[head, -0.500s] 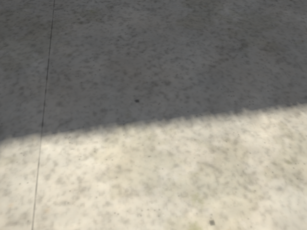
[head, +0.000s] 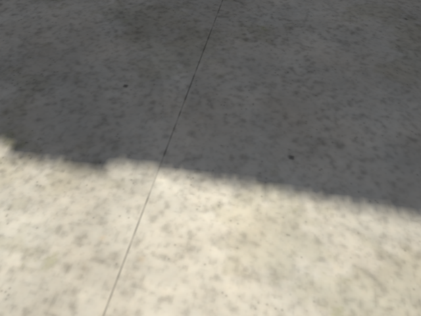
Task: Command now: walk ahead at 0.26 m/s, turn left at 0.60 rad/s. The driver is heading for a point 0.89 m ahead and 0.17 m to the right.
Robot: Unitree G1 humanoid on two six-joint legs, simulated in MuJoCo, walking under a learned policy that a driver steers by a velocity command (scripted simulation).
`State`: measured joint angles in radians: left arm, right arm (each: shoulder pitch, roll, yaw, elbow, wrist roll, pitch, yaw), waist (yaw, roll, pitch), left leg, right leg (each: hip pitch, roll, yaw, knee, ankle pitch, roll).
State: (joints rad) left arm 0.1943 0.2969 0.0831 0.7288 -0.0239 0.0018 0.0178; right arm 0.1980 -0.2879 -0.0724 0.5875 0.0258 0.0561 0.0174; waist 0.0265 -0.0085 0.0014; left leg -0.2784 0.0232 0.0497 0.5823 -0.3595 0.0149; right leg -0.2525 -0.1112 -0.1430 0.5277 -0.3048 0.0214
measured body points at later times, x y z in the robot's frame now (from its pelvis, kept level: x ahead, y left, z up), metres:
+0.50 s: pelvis +0.21 +0.02 -0.02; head +0.25 +0.03 +0.43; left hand +0.41 +0.28 -0.09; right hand +0.24 -0.27 -0.13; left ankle -0.02 +0.11 -0.72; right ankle +0.35 -0.06 -0.74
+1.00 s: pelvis +0.48 +0.07 -0.01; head +0.51 +0.08 +0.44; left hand +0.51 +0.37 -0.13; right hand +0.71 -0.17 -0.06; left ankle +0.59 +0.19 -0.74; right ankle +0.35 -0.06 -0.71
